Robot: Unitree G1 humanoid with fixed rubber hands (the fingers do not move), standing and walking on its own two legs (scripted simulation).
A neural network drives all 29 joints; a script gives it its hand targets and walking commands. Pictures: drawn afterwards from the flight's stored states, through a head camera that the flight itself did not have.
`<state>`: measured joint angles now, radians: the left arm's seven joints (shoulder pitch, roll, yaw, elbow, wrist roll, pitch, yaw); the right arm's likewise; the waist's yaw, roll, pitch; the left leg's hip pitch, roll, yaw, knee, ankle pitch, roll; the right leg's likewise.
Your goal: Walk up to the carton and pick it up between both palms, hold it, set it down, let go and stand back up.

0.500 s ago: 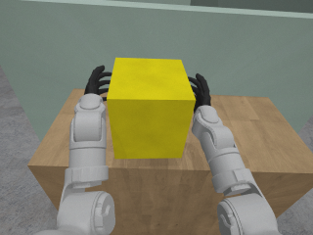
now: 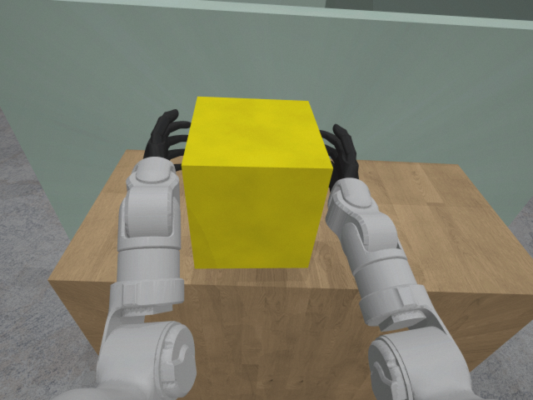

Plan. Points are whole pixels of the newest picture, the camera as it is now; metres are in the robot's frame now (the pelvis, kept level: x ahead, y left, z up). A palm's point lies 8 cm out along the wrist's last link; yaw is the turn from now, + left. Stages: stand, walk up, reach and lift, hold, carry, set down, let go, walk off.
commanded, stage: hold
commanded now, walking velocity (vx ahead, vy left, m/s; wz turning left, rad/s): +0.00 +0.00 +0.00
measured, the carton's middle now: (253, 182) +0.38 +0.01 +0.18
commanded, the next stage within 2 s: none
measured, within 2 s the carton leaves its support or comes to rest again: neither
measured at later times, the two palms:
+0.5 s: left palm (159, 165) +0.37 +0.14 +0.22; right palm (342, 179) +0.37 -0.12 +0.20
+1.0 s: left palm (156, 164) +0.36 +0.13 +0.23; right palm (346, 180) +0.35 -0.12 +0.21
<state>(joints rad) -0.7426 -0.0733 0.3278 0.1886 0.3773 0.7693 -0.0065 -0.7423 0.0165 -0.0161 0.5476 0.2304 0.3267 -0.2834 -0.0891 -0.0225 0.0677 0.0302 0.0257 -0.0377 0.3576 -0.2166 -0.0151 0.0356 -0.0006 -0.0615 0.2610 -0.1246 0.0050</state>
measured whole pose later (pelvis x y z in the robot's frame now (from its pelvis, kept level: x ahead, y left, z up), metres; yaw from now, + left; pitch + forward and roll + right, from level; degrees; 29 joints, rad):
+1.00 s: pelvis +0.00 +0.00 +0.00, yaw +1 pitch -12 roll -2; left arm -0.67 -0.08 0.29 0.06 0.38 0.79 -0.04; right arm -0.66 0.01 0.04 0.42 0.26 0.34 -0.32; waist -0.12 -0.04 0.08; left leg 0.06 0.03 -0.05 0.37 -0.23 -0.01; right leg 0.09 0.00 -0.07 0.24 -0.12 0.01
